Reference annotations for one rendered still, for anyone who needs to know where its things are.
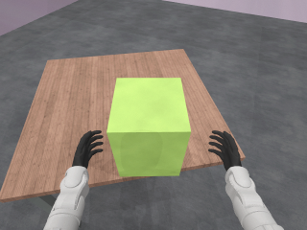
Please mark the robot left forearm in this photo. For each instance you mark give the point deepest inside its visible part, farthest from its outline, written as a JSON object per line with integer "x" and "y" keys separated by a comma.
{"x": 67, "y": 211}

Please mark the robot right forearm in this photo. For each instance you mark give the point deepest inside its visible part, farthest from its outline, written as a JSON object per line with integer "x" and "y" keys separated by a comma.
{"x": 248, "y": 206}

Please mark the table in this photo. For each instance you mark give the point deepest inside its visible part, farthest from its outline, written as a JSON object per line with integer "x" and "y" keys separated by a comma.
{"x": 75, "y": 96}

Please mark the right robot hand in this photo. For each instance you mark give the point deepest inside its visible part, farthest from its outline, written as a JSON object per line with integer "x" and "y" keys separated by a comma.
{"x": 229, "y": 151}

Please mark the left robot hand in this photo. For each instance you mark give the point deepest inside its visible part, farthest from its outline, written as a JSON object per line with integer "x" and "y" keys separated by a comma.
{"x": 84, "y": 150}

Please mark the carton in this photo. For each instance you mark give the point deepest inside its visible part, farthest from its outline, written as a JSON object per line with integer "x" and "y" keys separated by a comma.
{"x": 148, "y": 127}

